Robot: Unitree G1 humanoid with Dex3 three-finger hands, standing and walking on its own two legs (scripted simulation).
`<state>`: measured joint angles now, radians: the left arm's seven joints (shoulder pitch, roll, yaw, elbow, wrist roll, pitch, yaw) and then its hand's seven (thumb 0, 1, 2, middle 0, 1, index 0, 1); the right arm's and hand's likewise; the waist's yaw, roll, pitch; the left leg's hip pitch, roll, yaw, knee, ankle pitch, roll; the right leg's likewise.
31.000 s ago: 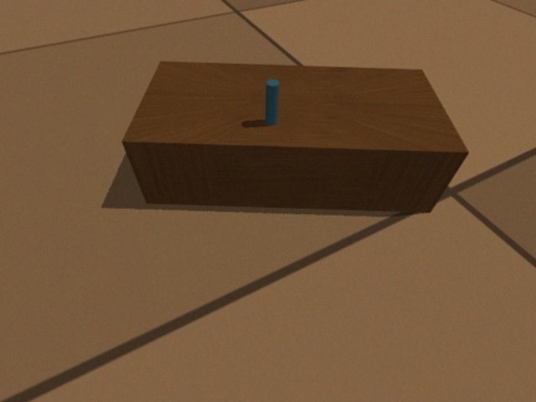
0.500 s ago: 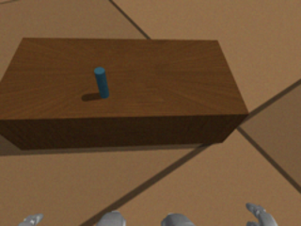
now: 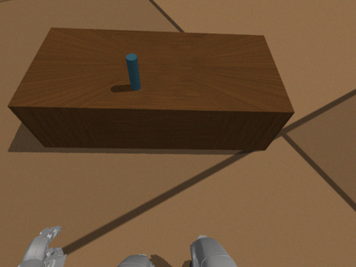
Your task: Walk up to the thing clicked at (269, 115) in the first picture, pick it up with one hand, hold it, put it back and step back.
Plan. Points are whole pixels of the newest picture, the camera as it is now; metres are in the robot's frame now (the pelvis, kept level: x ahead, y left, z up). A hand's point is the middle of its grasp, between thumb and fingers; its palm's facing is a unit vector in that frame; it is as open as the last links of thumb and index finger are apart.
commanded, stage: step back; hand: left
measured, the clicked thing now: (133, 73) +0.94 +0.21 -0.27
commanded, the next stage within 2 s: stand in 1.50 s
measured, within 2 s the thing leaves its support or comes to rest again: neither
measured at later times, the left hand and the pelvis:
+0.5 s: hand out of the picture -0.09 +0.24 -0.12, palm faces -0.01 -0.89 -0.45, open 7.4 cm; pelvis -0.17 -0.04 +0.01, yaw +0 degrees
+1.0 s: hand out of the picture -0.19 +0.24 -0.14, palm faces +0.04 -0.93 -0.35, open 7.4 cm; pelvis -0.23 -0.02 +0.01, yaw +2 degrees
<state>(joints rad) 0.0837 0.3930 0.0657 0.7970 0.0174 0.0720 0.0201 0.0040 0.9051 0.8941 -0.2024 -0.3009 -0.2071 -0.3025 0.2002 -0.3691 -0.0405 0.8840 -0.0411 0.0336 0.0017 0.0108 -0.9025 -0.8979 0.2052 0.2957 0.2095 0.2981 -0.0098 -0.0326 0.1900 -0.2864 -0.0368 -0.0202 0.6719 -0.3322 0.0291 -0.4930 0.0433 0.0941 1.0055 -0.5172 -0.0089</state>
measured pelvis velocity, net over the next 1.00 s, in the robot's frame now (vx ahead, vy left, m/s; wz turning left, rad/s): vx -0.23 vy -0.02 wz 0.03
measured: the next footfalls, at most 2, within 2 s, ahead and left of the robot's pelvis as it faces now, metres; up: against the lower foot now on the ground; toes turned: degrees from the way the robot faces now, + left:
right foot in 0.24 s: -0.14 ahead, -0.14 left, +0.00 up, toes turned +0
left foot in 0.58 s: -0.18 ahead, +0.10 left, +0.00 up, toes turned +1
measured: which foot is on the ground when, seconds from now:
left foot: down 0.00-0.26, up 0.28-0.56, down 0.58-1.00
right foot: up 0.00-0.22, down 0.24-1.00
